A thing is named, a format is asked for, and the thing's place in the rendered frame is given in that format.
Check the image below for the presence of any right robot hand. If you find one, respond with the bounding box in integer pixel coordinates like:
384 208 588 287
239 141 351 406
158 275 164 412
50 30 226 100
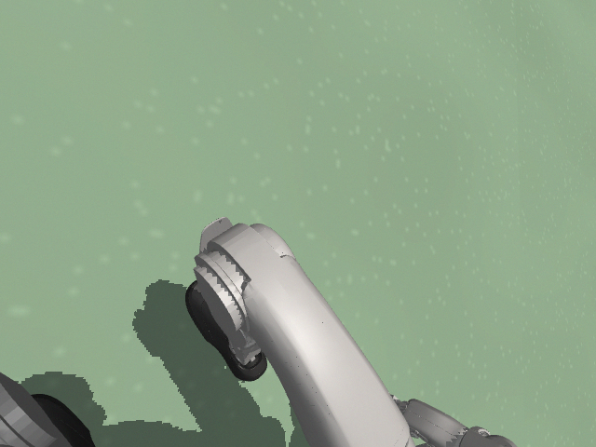
391 395 469 447

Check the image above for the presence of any right robot foot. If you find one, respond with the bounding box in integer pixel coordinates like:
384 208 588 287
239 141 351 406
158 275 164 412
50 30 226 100
185 280 267 381

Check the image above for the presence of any right robot arm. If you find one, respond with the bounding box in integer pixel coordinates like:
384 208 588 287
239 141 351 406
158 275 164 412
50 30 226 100
459 427 518 447

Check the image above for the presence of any left robot foot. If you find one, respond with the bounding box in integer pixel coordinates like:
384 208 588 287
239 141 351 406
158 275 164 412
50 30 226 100
31 394 96 447

